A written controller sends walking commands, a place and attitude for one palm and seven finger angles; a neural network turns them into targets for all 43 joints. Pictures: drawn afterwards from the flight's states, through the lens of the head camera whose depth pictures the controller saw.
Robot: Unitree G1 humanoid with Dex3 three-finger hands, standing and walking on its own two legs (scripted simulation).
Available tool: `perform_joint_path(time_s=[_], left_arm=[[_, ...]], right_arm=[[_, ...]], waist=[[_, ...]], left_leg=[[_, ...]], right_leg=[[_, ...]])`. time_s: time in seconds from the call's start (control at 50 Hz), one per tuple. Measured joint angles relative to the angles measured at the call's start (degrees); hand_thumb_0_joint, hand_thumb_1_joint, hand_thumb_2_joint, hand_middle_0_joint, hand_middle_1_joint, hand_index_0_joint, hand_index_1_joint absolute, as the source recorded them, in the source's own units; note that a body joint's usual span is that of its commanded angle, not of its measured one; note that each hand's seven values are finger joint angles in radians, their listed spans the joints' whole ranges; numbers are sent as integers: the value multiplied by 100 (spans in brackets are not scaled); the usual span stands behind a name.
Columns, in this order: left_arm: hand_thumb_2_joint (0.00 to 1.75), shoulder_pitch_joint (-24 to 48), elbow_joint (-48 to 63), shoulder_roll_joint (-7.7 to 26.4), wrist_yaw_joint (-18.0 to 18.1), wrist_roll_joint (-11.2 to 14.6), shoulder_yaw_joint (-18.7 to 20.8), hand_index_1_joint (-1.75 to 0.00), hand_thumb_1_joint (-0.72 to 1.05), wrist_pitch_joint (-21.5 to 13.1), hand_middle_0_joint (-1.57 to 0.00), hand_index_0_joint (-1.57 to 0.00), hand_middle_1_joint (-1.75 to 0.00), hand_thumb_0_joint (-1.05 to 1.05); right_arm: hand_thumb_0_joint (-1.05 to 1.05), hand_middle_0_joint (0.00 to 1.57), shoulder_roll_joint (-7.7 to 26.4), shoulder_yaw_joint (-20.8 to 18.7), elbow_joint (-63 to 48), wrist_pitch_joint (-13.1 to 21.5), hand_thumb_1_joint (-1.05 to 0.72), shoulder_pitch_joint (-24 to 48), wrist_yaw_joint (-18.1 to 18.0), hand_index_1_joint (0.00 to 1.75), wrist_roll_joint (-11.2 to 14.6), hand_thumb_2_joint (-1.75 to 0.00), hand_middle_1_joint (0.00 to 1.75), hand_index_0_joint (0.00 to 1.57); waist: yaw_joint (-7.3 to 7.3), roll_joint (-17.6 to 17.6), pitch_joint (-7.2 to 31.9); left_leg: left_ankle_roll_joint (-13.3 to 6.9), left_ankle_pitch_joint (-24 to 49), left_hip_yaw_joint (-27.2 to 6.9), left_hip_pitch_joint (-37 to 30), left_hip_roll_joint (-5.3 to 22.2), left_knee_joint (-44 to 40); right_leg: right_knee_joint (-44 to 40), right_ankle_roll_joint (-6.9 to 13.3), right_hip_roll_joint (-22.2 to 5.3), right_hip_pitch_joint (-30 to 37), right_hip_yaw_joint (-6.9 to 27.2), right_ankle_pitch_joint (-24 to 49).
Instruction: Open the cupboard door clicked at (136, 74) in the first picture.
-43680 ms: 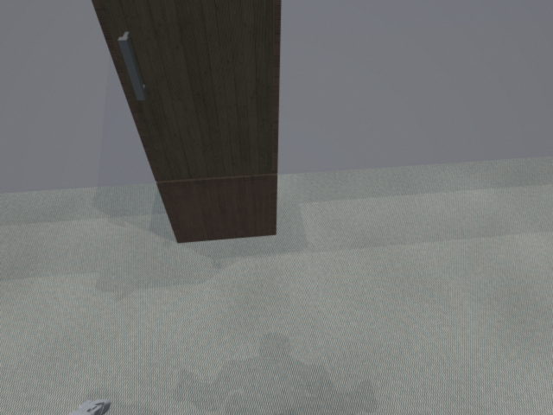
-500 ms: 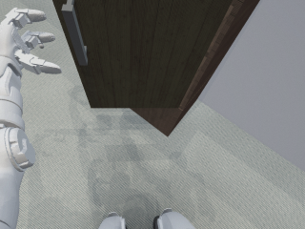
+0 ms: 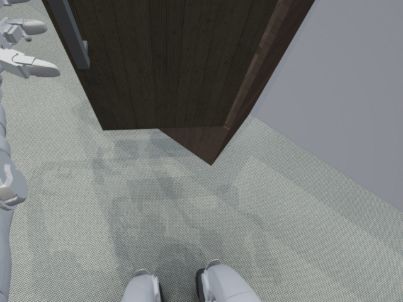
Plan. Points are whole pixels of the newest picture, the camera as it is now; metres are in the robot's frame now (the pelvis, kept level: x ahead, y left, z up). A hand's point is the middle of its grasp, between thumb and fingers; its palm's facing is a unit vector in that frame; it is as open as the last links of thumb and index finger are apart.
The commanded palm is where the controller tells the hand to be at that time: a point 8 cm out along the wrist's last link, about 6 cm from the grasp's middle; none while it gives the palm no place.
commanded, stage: move the hooked fingers beside the handle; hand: left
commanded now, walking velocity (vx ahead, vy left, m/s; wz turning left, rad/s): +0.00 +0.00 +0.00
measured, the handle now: (71, 21) +0.60 +0.15 +0.12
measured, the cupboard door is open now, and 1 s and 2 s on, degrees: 41 41 41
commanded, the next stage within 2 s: slide the fingers in behind the handle in 0.08 s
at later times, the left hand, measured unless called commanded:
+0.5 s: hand (32, 42) +0.56 +0.21 +0.11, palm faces -0.04 -1.00 +0.03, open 14.0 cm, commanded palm +0.55 +0.24 +0.12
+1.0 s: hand (53, 44) +0.54 +0.17 +0.12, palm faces -0.04 -1.00 +0.02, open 14.0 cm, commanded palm +0.53 +0.21 +0.12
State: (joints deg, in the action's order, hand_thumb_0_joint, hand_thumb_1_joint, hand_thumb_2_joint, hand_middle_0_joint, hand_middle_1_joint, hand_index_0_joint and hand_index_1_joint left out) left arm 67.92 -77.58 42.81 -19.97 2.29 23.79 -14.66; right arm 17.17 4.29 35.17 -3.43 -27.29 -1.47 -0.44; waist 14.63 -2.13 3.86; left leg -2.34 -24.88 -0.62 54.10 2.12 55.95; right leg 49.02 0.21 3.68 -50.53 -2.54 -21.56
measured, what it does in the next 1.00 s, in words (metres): stands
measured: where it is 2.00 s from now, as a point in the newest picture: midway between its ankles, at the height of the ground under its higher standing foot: outside the picture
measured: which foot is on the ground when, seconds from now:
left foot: down 0.00-1.00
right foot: down 0.00-1.00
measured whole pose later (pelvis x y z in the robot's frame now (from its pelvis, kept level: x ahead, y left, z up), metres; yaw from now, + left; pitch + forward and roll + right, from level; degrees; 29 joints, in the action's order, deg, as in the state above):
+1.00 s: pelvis +0.01 +0.00 +0.00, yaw +1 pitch +21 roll -4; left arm 62.4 -72.4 31.7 -14.5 4.3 20.2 -16.8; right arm 15.8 2.9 35.7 -3.0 -26.3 0.8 -0.7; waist 12.3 -2.4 5.5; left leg -2.4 -25.3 -0.6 50.4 1.5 55.0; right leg 48.6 0.1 3.1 -47.0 -2.4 -22.4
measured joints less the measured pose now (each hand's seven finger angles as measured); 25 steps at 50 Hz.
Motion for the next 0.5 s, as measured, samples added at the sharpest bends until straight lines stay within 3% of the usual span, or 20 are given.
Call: perform_joint_path(time_s=[0.12,0.22,0.34,0.5], left_arm=[[30,-12,-51,230,-56,-57,138,-119,-50,36,-30,-30,-120,-2],[30,-144,140,219,-148,19,152,-119,-50,-14,-30,-30,-120,-2],[30,-294,305,-67,-175,159,-23,-119,-50,65,-30,-30,-120,-2],[30,-446,439,-537,79,182,-143,-119,-50,19,-30,-30,-120,-2]], right_arm=[[0,20,-12,27,-9,-15,-90,-112,-23,30,8,-90,30,20],[0,20,-47,-7,21,-39,-90,-173,-5,30,1,-90,30,20],[0,20,-75,-41,54,-71,-90,-152,37,30,-6,-90,30,20],[0,20,-96,-97,-11,-50,-90,54,119,30,-30,-90,30,20]], waist=[[69,2,-34],[25,3,0],[-88,4,61],[-164,8,142]], left_leg=[[-1,-14,31,42,43,3],[-3,-26,40,23,45,-34],[-19,-46,14,-106,11,-103],[-43,-93,0,-237,-32,-111]], right_leg=[[-21,1,41,-50,34,19],[-74,-5,44,-26,47,18],[-171,-23,17,131,25,-2],[-184,-49,-22,277,11,-59]])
